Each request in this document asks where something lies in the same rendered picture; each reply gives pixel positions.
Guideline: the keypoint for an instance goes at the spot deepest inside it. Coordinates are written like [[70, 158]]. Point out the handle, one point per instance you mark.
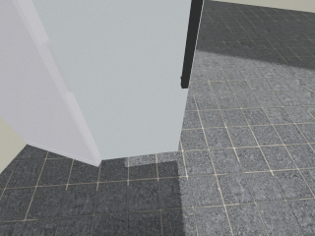
[[191, 39]]

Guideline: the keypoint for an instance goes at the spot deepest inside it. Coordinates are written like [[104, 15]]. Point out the fridge door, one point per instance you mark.
[[123, 60]]

